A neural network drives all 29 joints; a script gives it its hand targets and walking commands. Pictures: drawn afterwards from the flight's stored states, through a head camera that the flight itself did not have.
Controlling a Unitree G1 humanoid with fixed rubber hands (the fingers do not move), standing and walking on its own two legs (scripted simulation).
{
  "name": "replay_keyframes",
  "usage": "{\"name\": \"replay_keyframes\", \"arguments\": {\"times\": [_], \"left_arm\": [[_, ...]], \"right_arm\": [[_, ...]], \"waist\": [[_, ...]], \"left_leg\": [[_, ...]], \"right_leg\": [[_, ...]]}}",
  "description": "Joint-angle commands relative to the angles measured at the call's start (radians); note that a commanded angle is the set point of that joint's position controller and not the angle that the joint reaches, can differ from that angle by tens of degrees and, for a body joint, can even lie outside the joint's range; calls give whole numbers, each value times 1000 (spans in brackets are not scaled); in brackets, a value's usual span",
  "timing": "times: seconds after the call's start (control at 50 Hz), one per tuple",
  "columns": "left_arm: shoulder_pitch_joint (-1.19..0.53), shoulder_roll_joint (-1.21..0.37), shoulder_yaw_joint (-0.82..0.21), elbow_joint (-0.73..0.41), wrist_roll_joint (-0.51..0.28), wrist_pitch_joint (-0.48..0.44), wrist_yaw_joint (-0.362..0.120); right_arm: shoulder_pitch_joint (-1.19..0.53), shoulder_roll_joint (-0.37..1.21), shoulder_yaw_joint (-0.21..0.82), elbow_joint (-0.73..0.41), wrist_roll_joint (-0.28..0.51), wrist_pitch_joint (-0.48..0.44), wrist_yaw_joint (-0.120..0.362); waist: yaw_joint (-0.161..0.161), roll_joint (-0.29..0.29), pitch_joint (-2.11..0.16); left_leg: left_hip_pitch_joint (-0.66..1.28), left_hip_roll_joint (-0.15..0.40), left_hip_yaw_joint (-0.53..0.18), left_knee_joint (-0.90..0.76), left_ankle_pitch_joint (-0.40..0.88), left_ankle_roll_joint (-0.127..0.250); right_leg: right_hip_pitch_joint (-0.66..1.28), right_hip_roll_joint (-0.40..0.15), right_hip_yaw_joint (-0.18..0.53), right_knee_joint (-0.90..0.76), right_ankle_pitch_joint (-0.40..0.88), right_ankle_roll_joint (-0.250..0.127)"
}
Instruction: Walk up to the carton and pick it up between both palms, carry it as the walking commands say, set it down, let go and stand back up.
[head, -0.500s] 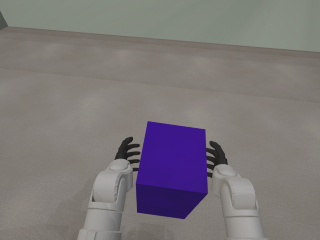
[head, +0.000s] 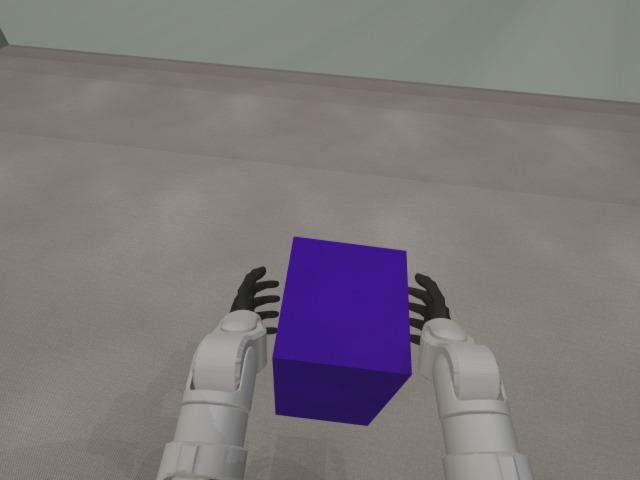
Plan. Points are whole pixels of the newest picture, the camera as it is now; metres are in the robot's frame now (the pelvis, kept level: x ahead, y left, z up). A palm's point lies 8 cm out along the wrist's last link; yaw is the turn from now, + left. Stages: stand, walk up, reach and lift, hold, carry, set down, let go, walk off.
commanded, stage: carry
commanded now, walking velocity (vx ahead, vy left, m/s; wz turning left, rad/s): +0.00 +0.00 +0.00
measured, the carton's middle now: (334, 340) +0.31 +0.00 -0.02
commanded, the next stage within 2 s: hold in 1.44 s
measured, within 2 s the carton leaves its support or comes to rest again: neither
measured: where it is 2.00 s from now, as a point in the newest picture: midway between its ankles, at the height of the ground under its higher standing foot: outside the picture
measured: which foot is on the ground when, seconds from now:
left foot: down 0.00-1.00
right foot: down 0.00-1.00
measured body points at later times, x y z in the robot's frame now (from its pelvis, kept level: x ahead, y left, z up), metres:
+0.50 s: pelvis +0.00 +0.00 +0.00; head -0.02 +0.01 +0.45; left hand +0.31 +0.12 +0.04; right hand +0.31 -0.13 +0.04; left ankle +0.00 +0.10 -0.73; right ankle +0.07 -0.14 -0.73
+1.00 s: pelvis +0.00 +0.00 +0.00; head -0.02 +0.00 +0.45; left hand +0.32 +0.11 +0.04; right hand +0.31 -0.14 +0.04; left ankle +0.00 +0.10 -0.73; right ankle +0.07 -0.14 -0.73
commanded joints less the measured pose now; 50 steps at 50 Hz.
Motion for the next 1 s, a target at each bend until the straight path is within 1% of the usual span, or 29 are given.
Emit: {"name": "replay_keyframes", "arguments": {"times": [0.0, 0.02, 0.04, 0.06, 0.08, 0.12, 0.14, 0.18, 0.24, 0.26, 0.28, 0.34, 0.36, 0.4, 0.46, 0.48, 0.5, 0.52, 0.56, 0.62, 0.64, 0.68, 0.76, 0.8, 0.82, 0.84, 0.88, 0.94, 0.98], "left_arm": [[-485, -1003, -466, -210, -220, -84, -189], [-465, -993, -458, -186, -214, -86, -191], [-478, -1003, -467, -203, -220, -92, -195], [-468, -993, -453, -180, -216, -91, -198], [-470, -1001, -460, -165, -213, -88, -200], [-474, -1002, -453, -162, -213, -93, -202], [-515, -1008, -467, -188, -223, -102, -204], [-478, -1003, -452, -156, -209, -98, -204], [-464, -1011, -444, -131, -205, -106, -209], [-506, -1016, -461, -161, -212, -111, -209], [-509, -1005, -447, -155, -211, -110, -208], [-500, -1007, -452, -157, -208, -119, -207], [-455, -1004, -445, -115, -197, -114, -207], [-510, -1000, -449, -150, -207, -123, -207], [-482, -1003, -441, -113, -194, -123, -210], [-497, -1001, -434, -105, -194, -123, -214], [-478, -1019, -443, -96, -195, -128, -216], [-488, -1007, -433, -108, -189, -129, -212], [-508, -1008, -428, -94, -186, -130, -217], [-537, -1002, -430, -118, -194, -134, -218], [-502, -1005, -417, -87, -189, -136, -219], [-502, -1000, -418, -85, -183, -137, -216], [-535, -1006, -439, -115, -199, -146, -218], [-517, -999, -422, -99, -190, -149, -214], [-478, -1005, -424, -77, -186, -149, -219], [-466, -1007, -417, -49, -179, -144, -218], [-499, -1006, -421, -77, -186, -149, -222], [-529, -999, -423, -113, -189, -157, -218], [-516, -997, -433, -93, -186, -155, -221]], "right_arm": [[-419, 1036, 477, -131, 191, -46, 170], [-422, 1029, 473, -129, 183, -50, 167], [-434, 1023, 470, -152, 182, -56, 170], [-416, 1029, 476, -117, 179, -52, 171], [-419, 1036, 476, -116, 174, -51, 172], [-414, 1042, 471, -96, 170, -53, 172], [-431, 1034, 460, -111, 169, -64, 175], [-407, 1036, 461, -79, 167, -60, 177], [-455, 1033, 477, -109, 181, -76, 183], [-448, 1034, 463, -105, 177, -79, 185], [-446, 1041, 466, -81, 177, -74, 184], [-440, 1033, 462, -86, 172, -83, 185], [-426, 1020, 462, -87, 165, -82, 182], [-422, 1037, 455, -56, 165, -82, 184], [-445, 1028, 464, -70, 166, -89, 188], [-430, 1034, 451, -38, 155, -86, 187], [-468, 1022, 464, -88, 162, -97, 188], [-453, 1037, 467, -50, 170, -91, 193], [-492, 1036, 465, -60, 166, -97, 194], [-481, 1043, 460, -46, 162, -96, 192], [-490, 1032, 468, -60, 168, -102, 191], [-475, 1032, 465, -42, 163, -99, 191], [-460, 1034, 452, -35, 155, -106, 194], [-446, 1037, 458, -22, 162, -105, 194], [-482, 1021, 472, -72, 169, -117, 194], [-460, 1018, 460, -46, 157, -111, 193], [-461, 1027, 461, -42, 153, -109, 194], [-467, 1035, 460, -36, 166, -114, 201], [-471, 1026, 458, -33, 158, -121, 198]], "waist": [[0, 55, -331], [0, 26, -339], [-1, 47, -338], [-2, -9, -317], [-1, 30, -320], [-2, 5, -330], [-3, 37, -315], [-2, 16, -320], [1, 10, -342], [-1, 34, -331], [-1, 0, -329], [-2, 44, -364], [-1, 26, -353], [-2, 41, -358], [-2, 20, -347], [-3, 7, -326], [-2, 9, -323], [-1, 19, -318], [-3, 7, -280], [-2, -10, -301], [-2, -12, -298], [-1, 6, -283], [-2, 31, -339], [-3, -4, -354], [-4, 1, -358], [-2, 22, -329], [-3, -17, -315], [-3, 33, -332], [-3, 32, -350]], "left_leg": [[50, 113, -110, -116, 250, -11], [65, 110, -104, -105, 241, -7], [82, 107, -97, -102, 237, -11], [54, 105, -102, -106, 210, -12], [63, 113, -106, -115, 232, -6], [58, 104, -95, -103, 199, -11], [50, 105, -103, -114, 189, -13], [50, 108, -106, -110, 184, -9], [63, 108, -101, -110, 206, -9], [51, 112, -108, -125, 200, -9], [51, 109, -105, -119, 141, -4], [78, 109, -98, -113, 201, -9], [81, 109, -92, -102, 245, -10], [93, 107, -85, -97, 247, -16], [83, 106, -84, -98, 249, -15], [63, 105, -93, -104, 212, -12], [58, 108, -94, -116, 167, -10], [49, 106, -93, -126, 116, -11], [31, 107, -103, -145, 51, -7], [34, 101, -98, -131, 21, -8], [32, 98, -90, -129, 21, -12], [34, 103, -94, -145, 11, -12], [73, 105, -87, -125, 84, -11], [77, 103, -83, -108, 135, -14], [79, 103, -79, -110, 138, -14], [62, 102, -82, -118, 156, -16], [53, 102, -82, -120, 109, -16], [73, 118, -89, -126, 212, -16], [91, 113, -82, -105, 255, -13]], "right_leg": [[197, -47, 41, 4, 131, -21], [190, -52, 56, -16, 133, -20], [176, -54, 58, -14, 132, -17], [185, -55, 62, -26, 120, -23], [188, -52, 54, -13, 131, -23], [204, -57, 66, -24, 151, -22], [183, -53, 65, -16, 137, -27], [193, -47, 61, -26, 125, -26], [202, -47, 62, -20, 147, -26], [198, -42, 65, -9, 124, -27], [188, -40, 69, -36, 96, -26], [201, -44, 71, -14, 151, -32], [196, -46, 68, -11, 187, -28], [190, -46, 73, -12, 184, -34], [196, -49, 69, -7, 201, -31], [198, -49, 69, -18, 180, -30], [187, -45, 74, -27, 133, -32], [193, -39, 71, -33, 98, -33], [174, -44, 84, -62, 47, -33], [181, -53, 100, -88, 35, -34], [181, -51, 95, -87, 24, -30], [167, -49, 96, -88, 7, -29], [183, -55, 94, -72, 90, -36], [199, -57, 97, -62, 161, -36], [206, -57, 96, -57, 164, -39], [193, -53, 90, -45, 168, -37], [191, -53, 93, -63, 131, -32], [195, -41, 67, -27, 165, -37], [200, -42, 76, -19, 219, -36]]}}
